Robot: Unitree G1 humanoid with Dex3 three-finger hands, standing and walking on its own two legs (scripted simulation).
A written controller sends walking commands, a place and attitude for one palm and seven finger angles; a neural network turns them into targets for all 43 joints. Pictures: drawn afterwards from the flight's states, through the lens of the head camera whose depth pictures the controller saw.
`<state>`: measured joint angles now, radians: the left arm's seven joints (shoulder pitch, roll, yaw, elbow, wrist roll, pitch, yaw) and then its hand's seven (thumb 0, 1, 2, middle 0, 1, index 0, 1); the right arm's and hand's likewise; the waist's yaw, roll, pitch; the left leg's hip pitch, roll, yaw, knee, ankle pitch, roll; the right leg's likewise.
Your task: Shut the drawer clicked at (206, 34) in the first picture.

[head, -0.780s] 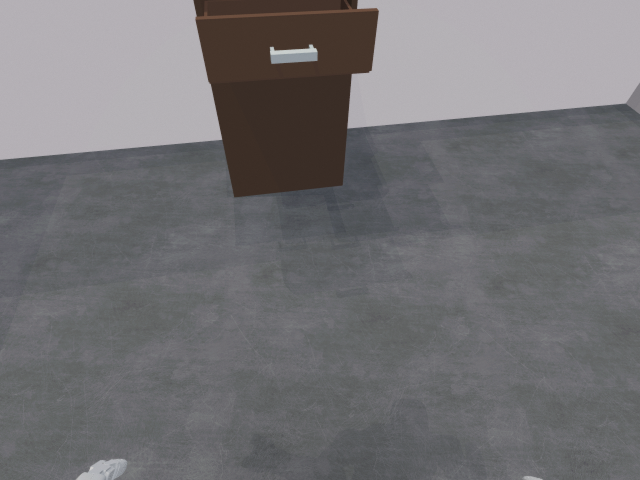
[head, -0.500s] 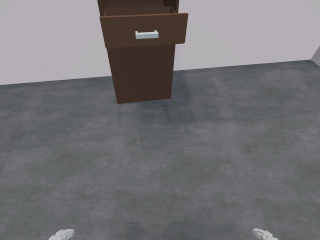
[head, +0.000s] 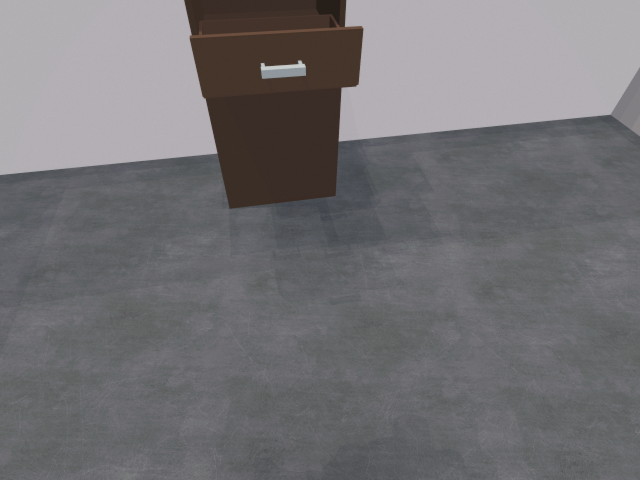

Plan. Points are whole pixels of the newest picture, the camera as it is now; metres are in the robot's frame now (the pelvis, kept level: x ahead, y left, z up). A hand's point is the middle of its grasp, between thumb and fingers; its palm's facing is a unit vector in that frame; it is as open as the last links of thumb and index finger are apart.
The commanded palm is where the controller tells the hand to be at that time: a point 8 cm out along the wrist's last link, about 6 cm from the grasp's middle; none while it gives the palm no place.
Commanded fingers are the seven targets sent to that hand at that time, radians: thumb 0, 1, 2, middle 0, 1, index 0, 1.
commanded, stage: stand and wait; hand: left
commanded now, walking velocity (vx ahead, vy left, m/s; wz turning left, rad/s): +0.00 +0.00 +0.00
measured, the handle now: (282, 68) +1.12 +0.16 +0.01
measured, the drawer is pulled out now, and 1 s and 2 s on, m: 0.30 0.30 0.30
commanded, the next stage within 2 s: look at it before walking up in 0.26 s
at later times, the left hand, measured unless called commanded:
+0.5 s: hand out of the picture +0.07 +0.24 -0.15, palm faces -0.04 -0.94 -0.33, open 7.4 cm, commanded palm none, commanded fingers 0.00 0.90 0.90 -0.20 -0.30 -0.20 -0.30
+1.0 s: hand out of the picture +0.07 +0.24 -0.15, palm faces -0.03 -0.94 -0.34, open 7.4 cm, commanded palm none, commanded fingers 0.00 0.90 0.90 -0.20 -0.30 -0.20 -0.30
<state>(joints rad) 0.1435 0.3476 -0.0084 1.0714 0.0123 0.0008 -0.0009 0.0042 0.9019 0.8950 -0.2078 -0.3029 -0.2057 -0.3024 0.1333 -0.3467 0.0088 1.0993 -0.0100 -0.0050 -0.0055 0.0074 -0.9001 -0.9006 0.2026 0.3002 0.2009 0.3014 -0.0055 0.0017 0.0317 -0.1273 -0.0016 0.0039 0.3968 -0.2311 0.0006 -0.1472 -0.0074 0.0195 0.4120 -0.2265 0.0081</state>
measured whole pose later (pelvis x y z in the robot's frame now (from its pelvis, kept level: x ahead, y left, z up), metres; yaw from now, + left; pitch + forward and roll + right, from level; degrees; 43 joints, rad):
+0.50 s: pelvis -0.01 +0.00 +0.00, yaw +0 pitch -2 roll +0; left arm 0.14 0.33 -0.01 1.08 0.01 -0.01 0.00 0.00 0.90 0.89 -0.21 -0.30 -0.21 -0.30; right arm 0.13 -0.34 0.01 1.11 -0.01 -0.01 0.00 0.01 -0.90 -0.90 0.20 0.30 0.20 0.30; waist -0.01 0.00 0.03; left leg -0.14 0.01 0.00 0.38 -0.20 -0.01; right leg -0.16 0.00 0.02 0.39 -0.20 0.00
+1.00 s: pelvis -0.01 +0.00 +0.00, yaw +0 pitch -2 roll +0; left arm 0.13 0.34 -0.01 1.09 0.01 -0.01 0.00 0.00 0.90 0.89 -0.21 -0.30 -0.21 -0.30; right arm 0.11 -0.34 0.01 1.11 -0.01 -0.01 0.00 0.01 -0.90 -0.90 0.20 0.30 0.20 0.30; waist 0.00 0.00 0.03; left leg -0.12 0.01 0.00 0.36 -0.20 -0.01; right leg -0.14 0.00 0.02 0.37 -0.19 0.00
